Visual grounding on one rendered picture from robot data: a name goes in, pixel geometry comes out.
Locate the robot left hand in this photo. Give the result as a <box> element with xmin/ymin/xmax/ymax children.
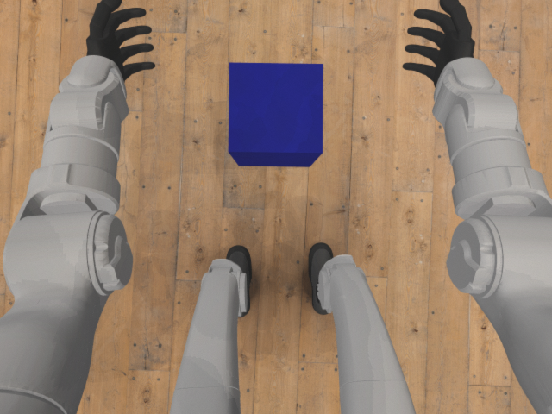
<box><xmin>86</xmin><ymin>0</ymin><xmax>155</xmax><ymax>83</ymax></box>

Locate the robot left foot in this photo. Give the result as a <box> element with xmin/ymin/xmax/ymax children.
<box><xmin>226</xmin><ymin>245</ymin><xmax>252</xmax><ymax>317</ymax></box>

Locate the robot right hand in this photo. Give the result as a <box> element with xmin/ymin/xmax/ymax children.
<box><xmin>403</xmin><ymin>0</ymin><xmax>475</xmax><ymax>88</ymax></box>

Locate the left robot upper arm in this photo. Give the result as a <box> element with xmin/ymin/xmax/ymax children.
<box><xmin>0</xmin><ymin>210</ymin><xmax>133</xmax><ymax>414</ymax></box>

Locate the carton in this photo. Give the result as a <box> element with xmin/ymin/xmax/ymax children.
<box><xmin>229</xmin><ymin>63</ymin><xmax>323</xmax><ymax>167</ymax></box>

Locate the right robot upper arm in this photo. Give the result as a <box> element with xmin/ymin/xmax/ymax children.
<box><xmin>446</xmin><ymin>214</ymin><xmax>552</xmax><ymax>414</ymax></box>

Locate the left robot forearm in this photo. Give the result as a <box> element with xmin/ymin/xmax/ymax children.
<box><xmin>3</xmin><ymin>55</ymin><xmax>129</xmax><ymax>295</ymax></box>

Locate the right robot forearm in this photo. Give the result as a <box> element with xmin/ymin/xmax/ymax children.
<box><xmin>432</xmin><ymin>57</ymin><xmax>552</xmax><ymax>220</ymax></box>

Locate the right robot shin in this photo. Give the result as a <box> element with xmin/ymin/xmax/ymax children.
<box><xmin>317</xmin><ymin>254</ymin><xmax>367</xmax><ymax>303</ymax></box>

